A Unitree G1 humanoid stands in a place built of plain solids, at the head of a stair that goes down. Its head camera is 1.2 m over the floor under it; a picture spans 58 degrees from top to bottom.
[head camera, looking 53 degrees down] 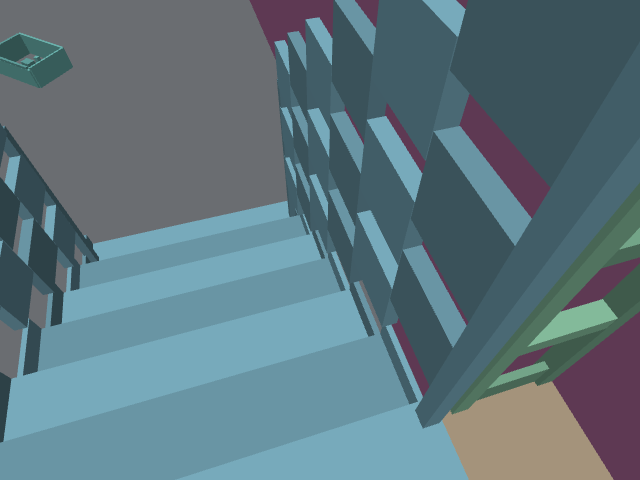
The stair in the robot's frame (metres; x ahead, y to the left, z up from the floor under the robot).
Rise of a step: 0.17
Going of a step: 0.28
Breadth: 1.32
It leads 17 degrees to the left of straight ahead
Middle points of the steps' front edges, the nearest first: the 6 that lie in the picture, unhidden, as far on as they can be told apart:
0.45 0.41 -0.17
0.72 0.49 -0.33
0.99 0.57 -0.50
1.27 0.65 -0.66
1.54 0.74 -0.83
1.81 0.82 -0.99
